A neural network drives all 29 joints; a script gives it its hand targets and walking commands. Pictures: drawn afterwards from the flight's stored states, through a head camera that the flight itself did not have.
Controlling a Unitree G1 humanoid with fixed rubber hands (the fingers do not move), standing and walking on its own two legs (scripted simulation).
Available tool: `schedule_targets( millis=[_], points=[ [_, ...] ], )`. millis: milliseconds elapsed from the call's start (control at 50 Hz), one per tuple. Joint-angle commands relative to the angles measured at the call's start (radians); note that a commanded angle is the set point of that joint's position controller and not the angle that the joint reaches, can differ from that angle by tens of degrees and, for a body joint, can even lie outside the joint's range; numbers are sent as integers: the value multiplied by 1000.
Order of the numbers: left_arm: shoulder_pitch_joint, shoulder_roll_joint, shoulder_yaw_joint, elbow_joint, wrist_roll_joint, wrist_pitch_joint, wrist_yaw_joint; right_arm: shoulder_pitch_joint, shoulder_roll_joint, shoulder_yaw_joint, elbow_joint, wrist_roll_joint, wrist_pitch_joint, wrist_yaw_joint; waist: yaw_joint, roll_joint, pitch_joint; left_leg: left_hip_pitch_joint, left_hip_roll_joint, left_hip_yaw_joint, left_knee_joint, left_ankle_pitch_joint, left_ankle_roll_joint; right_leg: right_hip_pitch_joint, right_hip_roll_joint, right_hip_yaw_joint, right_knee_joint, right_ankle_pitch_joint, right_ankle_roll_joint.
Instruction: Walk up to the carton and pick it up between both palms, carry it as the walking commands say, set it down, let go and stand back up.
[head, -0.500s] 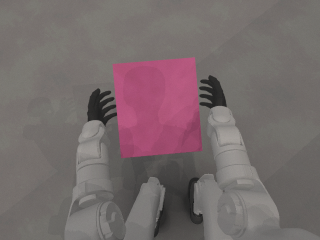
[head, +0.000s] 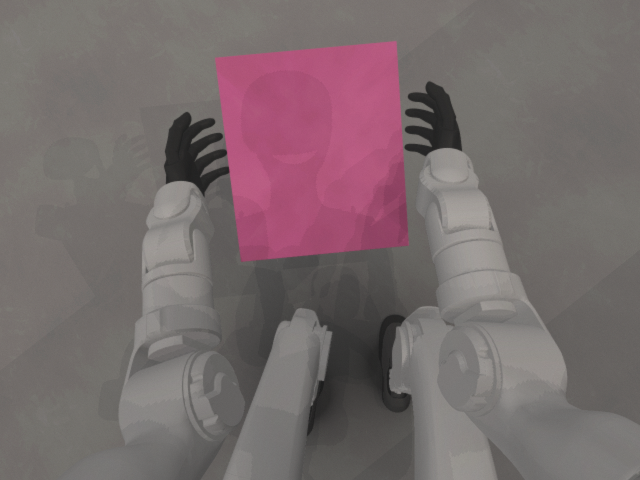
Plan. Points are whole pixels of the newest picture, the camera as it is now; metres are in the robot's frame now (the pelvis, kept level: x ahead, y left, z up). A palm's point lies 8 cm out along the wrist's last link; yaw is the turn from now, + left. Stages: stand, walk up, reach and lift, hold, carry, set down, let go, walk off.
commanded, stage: set down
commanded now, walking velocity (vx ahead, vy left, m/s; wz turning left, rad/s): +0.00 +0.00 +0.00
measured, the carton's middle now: (315, 159) +0.50 +0.08 -0.18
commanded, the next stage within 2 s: none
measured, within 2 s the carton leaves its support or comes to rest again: neither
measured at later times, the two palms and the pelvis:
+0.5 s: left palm (212, 183) +0.46 +0.22 -0.16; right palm (425, 160) +0.51 -0.08 -0.18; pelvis -0.01 +0.01 -0.07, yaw +0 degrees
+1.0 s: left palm (227, 188) +0.48 +0.23 -0.26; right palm (410, 166) +0.53 -0.07 -0.27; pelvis -0.02 +0.02 -0.13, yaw +1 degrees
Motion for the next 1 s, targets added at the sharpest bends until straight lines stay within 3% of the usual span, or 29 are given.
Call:
schedule_targets(
  millis=[0,420,980],
  points=[
    [-654,-786,-527,8,-132,-13,-277,-542,933,463,72,113,-17,246,70,-73,-947,95,-48,-1,-191,278,-8,905,79,55,-14,193,34],
    [-822,-735,-536,28,-160,-13,-255,-719,840,430,110,168,-22,243,64,-64,-981,22,-49,-2,-24,297,-9,701,91,9,192,184,34],
    [-990,-607,-565,55,-235,-60,-229,-919,692,473,172,297,-84,245,65,-55,-912,-42,-37,1,184,323,-16,560,80,-8,432,200,29]
  ],
)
